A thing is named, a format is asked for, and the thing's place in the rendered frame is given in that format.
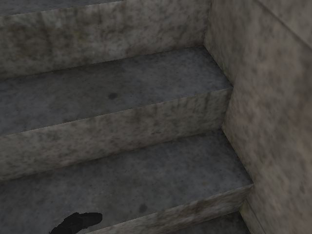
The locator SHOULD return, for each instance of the left robot hand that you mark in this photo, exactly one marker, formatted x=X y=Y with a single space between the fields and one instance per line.
x=76 y=222

